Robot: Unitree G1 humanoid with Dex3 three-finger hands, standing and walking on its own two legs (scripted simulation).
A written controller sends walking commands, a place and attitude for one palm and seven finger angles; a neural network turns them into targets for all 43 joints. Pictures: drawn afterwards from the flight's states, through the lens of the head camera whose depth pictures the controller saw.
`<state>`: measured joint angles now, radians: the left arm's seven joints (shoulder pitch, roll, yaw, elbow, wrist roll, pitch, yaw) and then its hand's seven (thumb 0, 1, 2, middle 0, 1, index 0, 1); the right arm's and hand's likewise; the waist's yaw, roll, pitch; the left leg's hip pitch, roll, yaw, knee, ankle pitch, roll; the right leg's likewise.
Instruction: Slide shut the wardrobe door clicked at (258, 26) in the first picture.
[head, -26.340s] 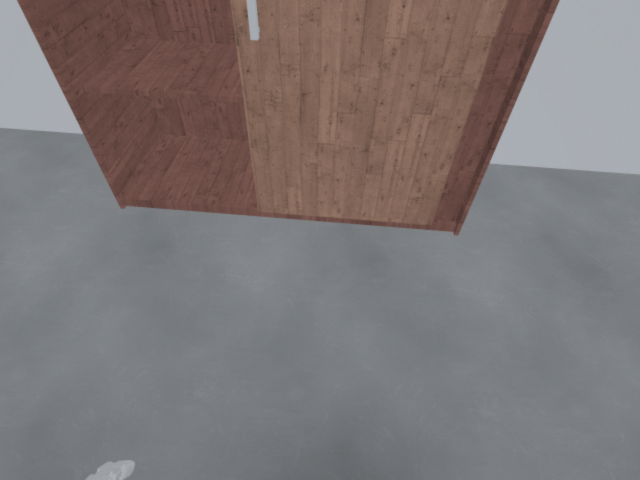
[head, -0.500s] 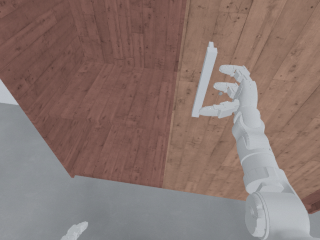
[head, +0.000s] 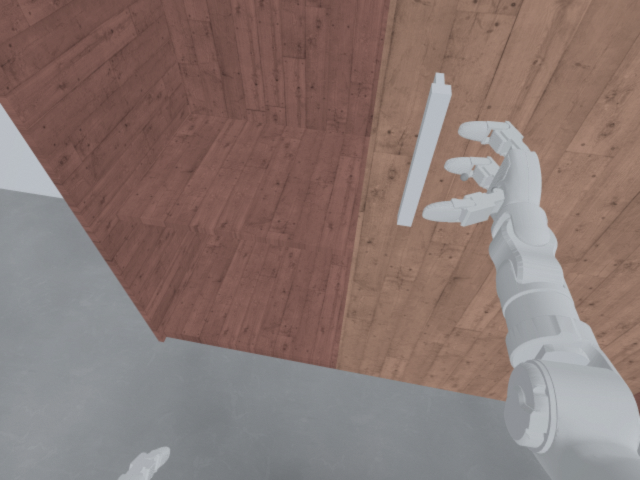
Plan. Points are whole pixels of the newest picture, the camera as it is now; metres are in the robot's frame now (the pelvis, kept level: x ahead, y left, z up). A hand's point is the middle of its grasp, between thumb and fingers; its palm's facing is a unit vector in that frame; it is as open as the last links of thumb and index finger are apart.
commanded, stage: move the hooked fingers beside the handle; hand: right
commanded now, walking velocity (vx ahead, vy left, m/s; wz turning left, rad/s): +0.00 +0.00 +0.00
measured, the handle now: (420, 156) +0.51 -0.05 +0.15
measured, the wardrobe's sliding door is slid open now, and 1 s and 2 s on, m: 0.58 0.58 0.61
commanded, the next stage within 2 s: feel for the door with the fingertips in 1.98 s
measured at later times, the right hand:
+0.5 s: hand (476, 181) +0.47 -0.12 +0.15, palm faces +0.01 +1.00 +0.01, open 13.5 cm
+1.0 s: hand (480, 181) +0.47 -0.12 +0.15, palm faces +0.00 +1.00 +0.01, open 13.2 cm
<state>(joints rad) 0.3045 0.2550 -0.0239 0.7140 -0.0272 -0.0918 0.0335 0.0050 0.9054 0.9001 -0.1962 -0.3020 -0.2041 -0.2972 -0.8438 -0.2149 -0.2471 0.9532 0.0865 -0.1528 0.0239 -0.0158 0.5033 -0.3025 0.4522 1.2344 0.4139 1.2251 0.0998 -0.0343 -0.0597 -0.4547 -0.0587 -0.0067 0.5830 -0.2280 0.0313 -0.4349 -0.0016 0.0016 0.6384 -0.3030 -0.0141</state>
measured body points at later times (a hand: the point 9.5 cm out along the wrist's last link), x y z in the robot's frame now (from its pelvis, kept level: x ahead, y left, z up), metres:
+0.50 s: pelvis -0.01 -0.01 +0.00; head +0.02 -0.01 +0.45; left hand +0.05 +0.25 -0.12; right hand +0.46 -0.17 +0.16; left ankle +0.04 +0.10 -0.73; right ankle +0.01 -0.11 -0.73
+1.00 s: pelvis -0.01 +0.00 -0.01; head +0.02 +0.00 +0.44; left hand +0.05 +0.26 -0.12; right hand +0.46 -0.18 +0.16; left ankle +0.04 +0.10 -0.73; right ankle +0.01 -0.11 -0.73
